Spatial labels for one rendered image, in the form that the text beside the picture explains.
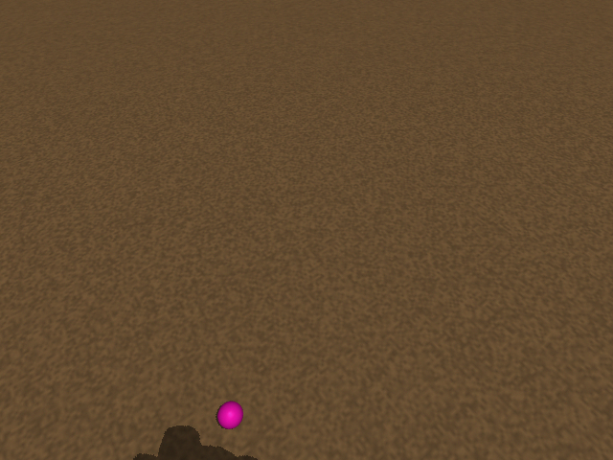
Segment ball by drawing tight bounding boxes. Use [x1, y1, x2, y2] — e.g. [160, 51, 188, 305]
[217, 402, 243, 429]

